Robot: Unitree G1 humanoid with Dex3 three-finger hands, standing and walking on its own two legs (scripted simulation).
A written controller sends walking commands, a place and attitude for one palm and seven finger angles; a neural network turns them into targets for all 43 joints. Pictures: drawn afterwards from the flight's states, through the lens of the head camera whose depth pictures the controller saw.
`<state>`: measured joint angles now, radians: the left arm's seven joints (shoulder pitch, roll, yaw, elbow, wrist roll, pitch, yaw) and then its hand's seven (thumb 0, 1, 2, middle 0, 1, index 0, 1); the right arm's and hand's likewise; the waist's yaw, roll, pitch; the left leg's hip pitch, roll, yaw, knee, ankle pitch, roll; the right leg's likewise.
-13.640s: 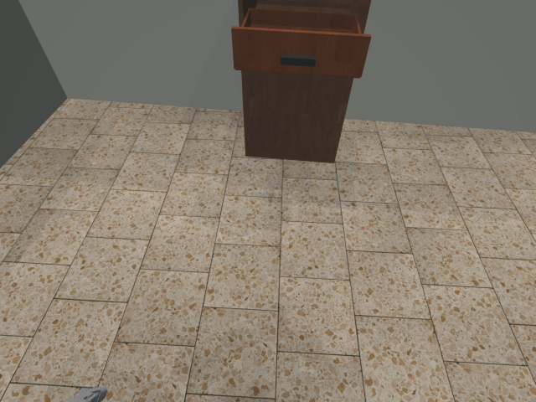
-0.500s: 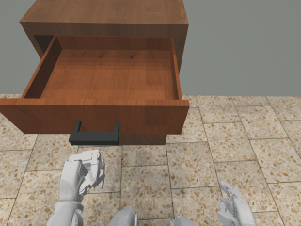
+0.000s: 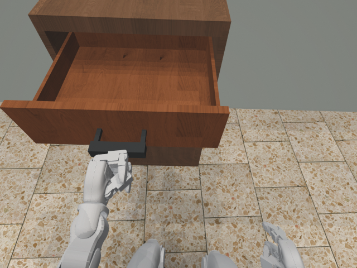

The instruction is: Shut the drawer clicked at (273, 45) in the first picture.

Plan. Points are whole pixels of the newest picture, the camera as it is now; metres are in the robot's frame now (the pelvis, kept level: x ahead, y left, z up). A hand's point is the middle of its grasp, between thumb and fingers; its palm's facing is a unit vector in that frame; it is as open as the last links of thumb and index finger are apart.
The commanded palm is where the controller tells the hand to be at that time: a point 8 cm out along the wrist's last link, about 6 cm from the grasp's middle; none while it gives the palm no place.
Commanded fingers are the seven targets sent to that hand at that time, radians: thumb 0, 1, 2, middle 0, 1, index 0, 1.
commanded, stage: push the drawer shut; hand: left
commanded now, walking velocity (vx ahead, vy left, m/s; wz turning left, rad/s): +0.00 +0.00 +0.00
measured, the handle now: (119, 141) +0.37 +0.15 +0.05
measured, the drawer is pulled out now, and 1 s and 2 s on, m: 0.27 0.13 0.02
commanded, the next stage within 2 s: none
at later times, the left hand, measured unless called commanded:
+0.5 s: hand (133, 150) +0.35 +0.12 +0.05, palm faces +0.03 -1.00 -0.03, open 3.0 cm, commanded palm +0.35 +0.17 +0.06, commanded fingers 0.00 0.90 0.90 -1.40 -1.60 -1.40 -1.60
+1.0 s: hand (138, 123) +0.43 +0.12 +0.05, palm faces +0.06 -1.00 -0.04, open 3.1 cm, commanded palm +0.42 +0.17 +0.06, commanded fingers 0.00 0.90 0.90 -1.40 -1.60 -1.40 -1.60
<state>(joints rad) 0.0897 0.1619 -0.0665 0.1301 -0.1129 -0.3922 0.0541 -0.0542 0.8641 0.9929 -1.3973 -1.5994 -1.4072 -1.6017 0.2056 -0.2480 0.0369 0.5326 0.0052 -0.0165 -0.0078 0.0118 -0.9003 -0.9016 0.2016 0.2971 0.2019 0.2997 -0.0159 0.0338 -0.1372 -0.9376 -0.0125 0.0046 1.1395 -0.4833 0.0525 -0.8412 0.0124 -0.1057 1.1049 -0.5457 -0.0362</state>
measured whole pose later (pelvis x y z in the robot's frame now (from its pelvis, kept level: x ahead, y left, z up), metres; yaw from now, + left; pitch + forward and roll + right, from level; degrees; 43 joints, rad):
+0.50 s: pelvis -0.01 +0.00 +0.00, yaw -1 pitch +15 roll -2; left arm -0.25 0.17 0.01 0.50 -0.11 -0.43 0.08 -0.03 0.86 0.99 -1.40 -1.60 -1.41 -1.60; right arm 0.23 -0.26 0.03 0.60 0.01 0.00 0.00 0.01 -0.90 -0.90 0.20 0.30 0.20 0.30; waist -0.05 0.03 -0.13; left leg -0.93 -0.01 0.02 1.11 -0.45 0.06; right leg -0.85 0.01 -0.09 1.08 -0.51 -0.03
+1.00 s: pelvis -0.01 +0.00 +0.00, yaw -2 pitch +18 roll -2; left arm -0.57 0.22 0.16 0.88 -0.09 -0.50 0.07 -0.01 0.87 0.98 -1.40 -1.60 -1.41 -1.60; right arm 0.30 -0.26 0.02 0.65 -0.01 0.02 0.02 0.01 -0.90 -0.90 0.20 0.30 0.20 0.30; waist -0.10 0.03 -0.13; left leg -0.98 0.00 0.03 1.10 -0.44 0.06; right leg -0.90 0.02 -0.08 1.08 -0.49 -0.03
